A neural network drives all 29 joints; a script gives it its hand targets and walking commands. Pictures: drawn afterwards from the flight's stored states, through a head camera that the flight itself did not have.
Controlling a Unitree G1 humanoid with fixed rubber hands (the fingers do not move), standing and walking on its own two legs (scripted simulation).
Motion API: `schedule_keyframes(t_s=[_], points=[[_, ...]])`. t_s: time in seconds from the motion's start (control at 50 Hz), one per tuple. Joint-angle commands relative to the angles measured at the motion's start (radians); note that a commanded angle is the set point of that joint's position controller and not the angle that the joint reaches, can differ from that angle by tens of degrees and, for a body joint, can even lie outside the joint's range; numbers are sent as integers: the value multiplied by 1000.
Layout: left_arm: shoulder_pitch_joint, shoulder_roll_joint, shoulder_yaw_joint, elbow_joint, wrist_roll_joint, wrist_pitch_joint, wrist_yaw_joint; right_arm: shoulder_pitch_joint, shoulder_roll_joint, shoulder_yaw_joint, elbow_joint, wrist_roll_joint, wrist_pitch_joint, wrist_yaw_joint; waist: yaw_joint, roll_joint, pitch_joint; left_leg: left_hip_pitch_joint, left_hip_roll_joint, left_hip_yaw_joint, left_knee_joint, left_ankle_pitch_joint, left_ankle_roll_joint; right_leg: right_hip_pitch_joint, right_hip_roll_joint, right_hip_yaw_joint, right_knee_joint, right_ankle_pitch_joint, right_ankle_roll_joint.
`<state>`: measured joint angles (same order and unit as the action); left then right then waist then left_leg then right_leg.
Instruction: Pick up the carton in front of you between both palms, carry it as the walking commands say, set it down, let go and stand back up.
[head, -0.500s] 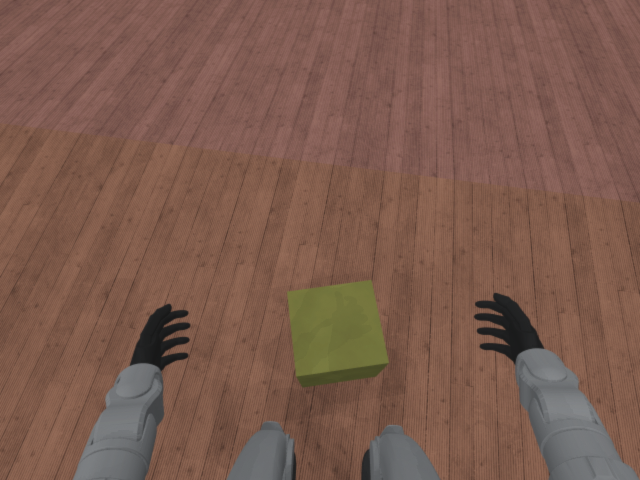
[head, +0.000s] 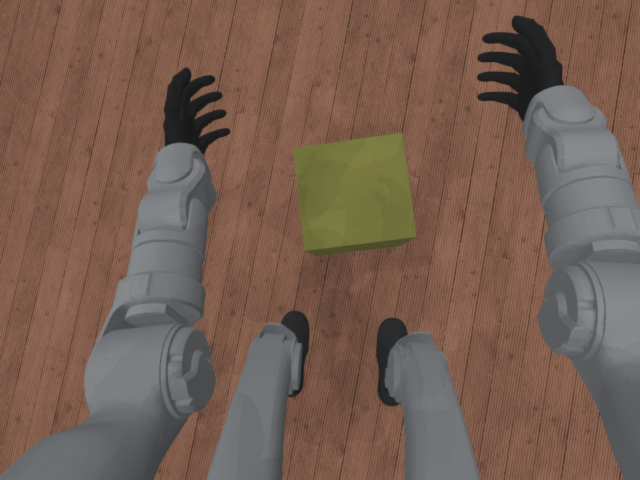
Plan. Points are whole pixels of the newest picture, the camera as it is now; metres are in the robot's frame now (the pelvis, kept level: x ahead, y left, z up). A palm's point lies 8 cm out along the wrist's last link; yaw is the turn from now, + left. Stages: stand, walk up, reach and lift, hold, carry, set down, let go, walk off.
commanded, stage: reach and lift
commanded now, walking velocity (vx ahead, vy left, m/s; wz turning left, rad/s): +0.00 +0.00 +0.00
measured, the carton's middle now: (352, 203) +0.50 +0.01 -0.51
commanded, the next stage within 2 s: none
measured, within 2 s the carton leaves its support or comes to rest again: leaves its support in 1.70 s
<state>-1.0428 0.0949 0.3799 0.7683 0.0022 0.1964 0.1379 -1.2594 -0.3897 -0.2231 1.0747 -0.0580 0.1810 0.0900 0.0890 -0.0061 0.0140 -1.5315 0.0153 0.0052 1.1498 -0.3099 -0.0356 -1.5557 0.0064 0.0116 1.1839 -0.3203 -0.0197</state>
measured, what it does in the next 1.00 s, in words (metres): lowers itself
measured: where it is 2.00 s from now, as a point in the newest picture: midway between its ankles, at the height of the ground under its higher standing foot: (339, 373)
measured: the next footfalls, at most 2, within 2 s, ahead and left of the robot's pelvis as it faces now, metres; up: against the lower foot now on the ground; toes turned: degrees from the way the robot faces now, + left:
none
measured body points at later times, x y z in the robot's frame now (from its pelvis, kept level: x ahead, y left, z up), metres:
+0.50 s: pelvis +0.00 +0.01 -0.17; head +0.35 -0.01 +0.12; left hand +0.48 +0.21 -0.33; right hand +0.53 -0.18 -0.34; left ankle +0.10 +0.14 -0.60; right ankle +0.09 -0.11 -0.60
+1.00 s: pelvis -0.03 +0.01 -0.27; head +0.35 -0.01 -0.03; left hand +0.50 +0.21 -0.45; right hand +0.54 -0.16 -0.47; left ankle +0.10 +0.14 -0.60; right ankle +0.09 -0.11 -0.60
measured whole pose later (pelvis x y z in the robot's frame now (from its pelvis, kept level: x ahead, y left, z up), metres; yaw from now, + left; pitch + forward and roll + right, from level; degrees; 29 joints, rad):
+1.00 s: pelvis -0.03 +0.01 -0.27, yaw +3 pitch +38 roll +3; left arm -1.38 0.28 0.09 1.13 -0.35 0.00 0.18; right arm -1.47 -0.49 0.09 1.19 0.25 0.01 -0.06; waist 0.06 0.07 0.35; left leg -2.29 -0.04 0.00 2.15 -0.52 -0.05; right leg -2.31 -0.02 0.03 2.20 -0.54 -0.01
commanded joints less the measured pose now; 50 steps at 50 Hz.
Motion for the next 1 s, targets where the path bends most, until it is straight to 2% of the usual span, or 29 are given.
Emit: schedule_keyframes(t_s=[0.0,0.1,0.16,0.22,0.3,0.36,0.46,0.56,0.64,0.76,0.8,0.84,0.88,0.94,0.98], points=[[-138,82,56,-91,48,-47,-9,-212,-89,-45,-83,-44,-37,-5,13,-108,-977,337,-87,83,-70,112,-29,593,55,8,-101,146,33],[-72,53,82,-69,76,-117,-36,-139,-7,-68,-102,-69,-86,-26,3,-125,-964,114,-94,76,38,202,-31,509,49,42,25,338,37],[-33,52,74,-35,67,-149,-43,-78,20,-60,-103,-54,-108,-47,-7,-122,-953,-7,-93,73,134,218,-36,405,46,49,126,391,42],[-21,66,44,-22,33,-175,-37,-55,11,-36,-122,-21,-128,-70,-15,-109,-991,-79,-93,69,236,249,-41,314,48,50,231,421,40],[-32,107,-35,-42,-53,-196,-15,-73,-47,24,-182,55,-151,-97,-30,-108,-1130,-106,-93,59,371,315,-41,285,46,45,376,472,34],[-66,143,-94,-76,-116,-195,5,-103,-89,77,-227,118,-154,-111,-31,-108,-1219,-78,-91,60,463,324,-42,262,42,30,468,436,34],[-164,180,-155,-115,-189,-166,37,-214,-154,137,-260,194,-133,-122,-28,-110,-1257,-75,-83,75,572,206,-38,200,35,1,571,258,34],[-290,197,-168,-13,-211,-136,56,-316,-174,165,-128,227,-110,-122,-21,-105,-1051,-144,-65,75,643,4,-30,21,12,-2,618,-3,30],[-383,210,-169,105,-213,-142,52,-383,-184,186,2,242,-120,-119,-19,-87,-914,-176,-51,65,703,-72,-24,-95,-8,12,664,-106,25],[-480,236,-188,220,-226,-180,43,-475,-207,223,99,264,-159,-125,-23,-62,-835,-183,-38,49,790,-44,-26,-156,-22,31,746,-88,19],[-502,234,-207,219,-251,-194,46,-503,-216,236,88,274,-173,-132,-32,-63,-871,-163,-39,48,816,-7,-28,-126,-22,31,772,-51,19],[-500,202,-256,260,-305,-203,40,-526,-216,266,74,286,-187,-141,-59,-85,-915,-159,-45,47,842,40,-29,-77,-24,28,792,7,20],[-481,198,-273,293,-333,-207,36,-530,-215,287,55,298,-193,-147,-56,-104,-937,-177,-52,51,860,65,-30,-35,-26,30,811,47,22],[-447,195,-282,278,-358,-222,41,-525,-202,311,5,311,-199,-151,-42,-132,-999,-181,-59,58,874,108,-27,25,-21,27,833,101,24],[-417,184,-290,258,-369,-228,45,-503,-191,318,-22,313,-198,-154,-45,-145,-1039,-185,-65,61,876,130,-26,65,-16,24,840,136,26]])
